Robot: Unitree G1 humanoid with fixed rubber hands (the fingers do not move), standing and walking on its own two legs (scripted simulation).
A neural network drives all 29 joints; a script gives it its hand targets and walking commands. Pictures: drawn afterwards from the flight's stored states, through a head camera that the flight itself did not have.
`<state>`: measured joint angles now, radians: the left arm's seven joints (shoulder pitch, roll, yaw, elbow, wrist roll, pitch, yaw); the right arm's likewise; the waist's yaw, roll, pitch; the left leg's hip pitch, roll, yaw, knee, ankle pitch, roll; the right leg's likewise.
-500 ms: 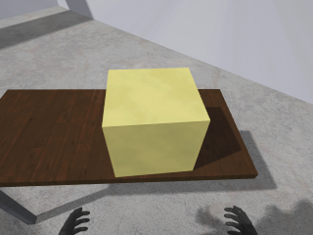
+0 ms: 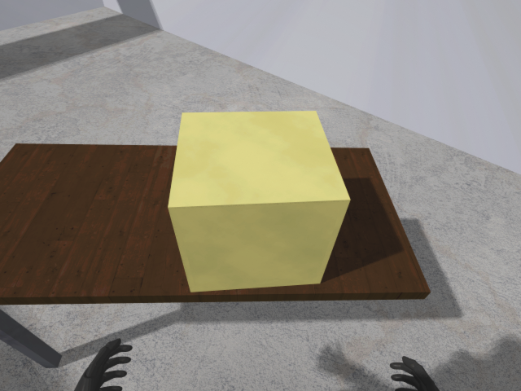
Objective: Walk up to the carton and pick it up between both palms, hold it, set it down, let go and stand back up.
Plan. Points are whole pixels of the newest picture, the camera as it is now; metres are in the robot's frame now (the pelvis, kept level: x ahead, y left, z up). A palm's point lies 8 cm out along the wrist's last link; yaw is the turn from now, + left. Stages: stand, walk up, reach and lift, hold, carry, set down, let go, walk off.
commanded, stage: stand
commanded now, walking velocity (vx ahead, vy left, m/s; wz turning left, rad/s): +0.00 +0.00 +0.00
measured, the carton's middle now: (253, 201) +0.51 +0.02 -0.03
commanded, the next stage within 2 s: none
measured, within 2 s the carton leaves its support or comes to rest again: neither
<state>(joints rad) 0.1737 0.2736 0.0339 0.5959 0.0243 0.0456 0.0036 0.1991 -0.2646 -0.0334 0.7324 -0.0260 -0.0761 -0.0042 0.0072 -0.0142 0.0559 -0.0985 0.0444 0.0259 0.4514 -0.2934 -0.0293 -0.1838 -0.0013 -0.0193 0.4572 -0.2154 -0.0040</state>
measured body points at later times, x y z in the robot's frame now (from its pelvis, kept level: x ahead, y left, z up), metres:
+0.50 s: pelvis -0.01 +0.01 +0.00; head -0.02 +0.01 +0.45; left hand +0.10 +0.31 -0.11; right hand +0.09 -0.30 -0.11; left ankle -0.03 +0.13 -0.74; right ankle +0.02 -0.12 -0.74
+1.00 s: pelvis -0.02 +0.01 +0.00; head -0.02 +0.01 +0.45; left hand +0.08 +0.32 -0.12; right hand +0.08 -0.30 -0.11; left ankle -0.03 +0.13 -0.74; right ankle +0.02 -0.12 -0.74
